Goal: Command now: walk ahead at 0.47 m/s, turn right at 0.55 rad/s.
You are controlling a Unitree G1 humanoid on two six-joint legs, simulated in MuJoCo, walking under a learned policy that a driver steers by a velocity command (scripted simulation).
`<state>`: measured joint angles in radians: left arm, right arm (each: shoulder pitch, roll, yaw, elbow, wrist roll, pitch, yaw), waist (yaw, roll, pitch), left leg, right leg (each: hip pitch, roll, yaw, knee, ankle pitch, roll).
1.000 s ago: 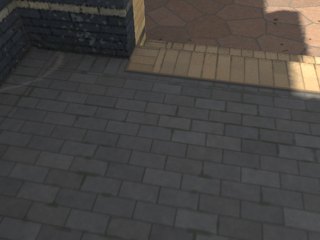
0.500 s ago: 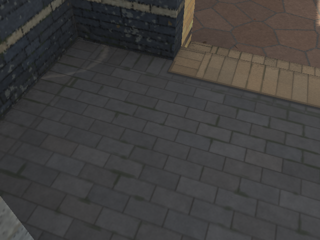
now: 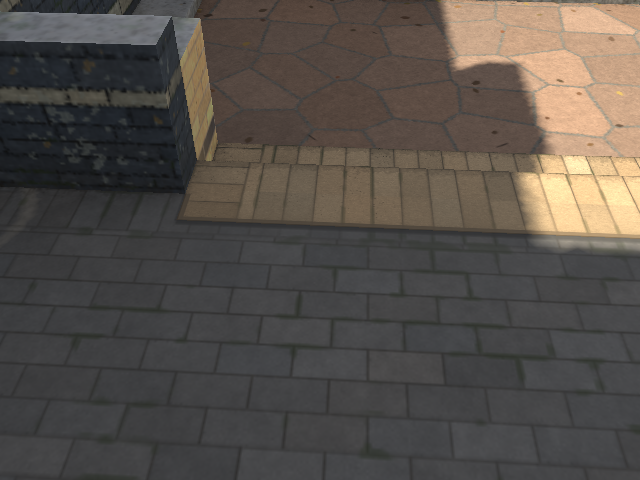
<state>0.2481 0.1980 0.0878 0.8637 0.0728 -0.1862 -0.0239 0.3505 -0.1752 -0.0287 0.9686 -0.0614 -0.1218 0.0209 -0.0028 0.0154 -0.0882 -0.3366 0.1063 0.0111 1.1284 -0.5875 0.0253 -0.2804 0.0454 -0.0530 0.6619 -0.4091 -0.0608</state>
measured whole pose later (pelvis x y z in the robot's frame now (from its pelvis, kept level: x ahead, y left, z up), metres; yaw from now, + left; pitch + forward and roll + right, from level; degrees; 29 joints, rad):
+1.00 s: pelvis +0.53 -0.06 -0.12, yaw +14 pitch +3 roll -1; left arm 0.30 0.21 0.08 0.86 0.01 -0.09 0.01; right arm 0.19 -0.30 -0.11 0.77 0.02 -0.02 -0.01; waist 0.04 0.05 -0.03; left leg -0.75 0.05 -0.10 1.05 -0.13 0.03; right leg -0.18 0.00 -0.09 0.33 -0.21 -0.02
